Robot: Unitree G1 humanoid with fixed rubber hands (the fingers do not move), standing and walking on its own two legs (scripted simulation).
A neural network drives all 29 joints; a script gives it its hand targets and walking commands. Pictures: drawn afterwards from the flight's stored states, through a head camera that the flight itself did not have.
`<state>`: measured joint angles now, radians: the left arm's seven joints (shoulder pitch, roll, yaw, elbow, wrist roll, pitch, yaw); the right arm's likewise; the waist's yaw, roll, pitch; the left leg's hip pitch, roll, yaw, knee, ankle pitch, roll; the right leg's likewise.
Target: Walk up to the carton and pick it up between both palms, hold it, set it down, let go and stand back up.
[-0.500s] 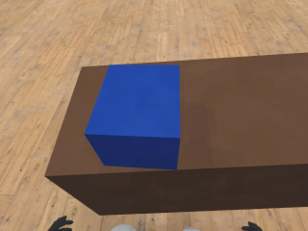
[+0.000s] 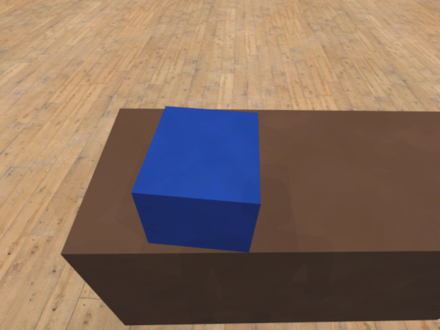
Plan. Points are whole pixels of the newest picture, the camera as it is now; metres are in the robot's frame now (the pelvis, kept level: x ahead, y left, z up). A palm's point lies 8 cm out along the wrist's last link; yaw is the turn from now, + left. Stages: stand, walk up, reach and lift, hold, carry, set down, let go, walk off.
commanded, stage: walk up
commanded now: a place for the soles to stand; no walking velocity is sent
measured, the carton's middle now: (205, 175) +0.48 +0.04 -0.02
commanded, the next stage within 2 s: reach and lift in 1.64 s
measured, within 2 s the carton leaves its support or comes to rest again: neither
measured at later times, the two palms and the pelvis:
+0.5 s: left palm out of the picture +0.15 +0.25 -0.08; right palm out of the picture +0.10 -0.27 -0.10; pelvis +0.02 +0.00 +0.00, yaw -4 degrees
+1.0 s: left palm out of the picture +0.15 +0.27 -0.08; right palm out of the picture +0.04 -0.26 -0.11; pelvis +0.02 +0.02 +0.00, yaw -6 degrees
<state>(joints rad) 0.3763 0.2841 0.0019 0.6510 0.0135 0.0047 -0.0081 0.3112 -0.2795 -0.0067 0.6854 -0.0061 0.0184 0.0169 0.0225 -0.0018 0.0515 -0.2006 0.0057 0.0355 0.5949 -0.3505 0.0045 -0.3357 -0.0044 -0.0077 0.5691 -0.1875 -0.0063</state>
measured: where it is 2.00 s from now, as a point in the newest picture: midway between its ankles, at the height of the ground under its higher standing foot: outside the picture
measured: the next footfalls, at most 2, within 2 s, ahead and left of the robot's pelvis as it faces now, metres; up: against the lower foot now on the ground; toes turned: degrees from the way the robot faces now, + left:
none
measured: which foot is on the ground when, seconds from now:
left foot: down 0.00-1.00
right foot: down 0.00-1.00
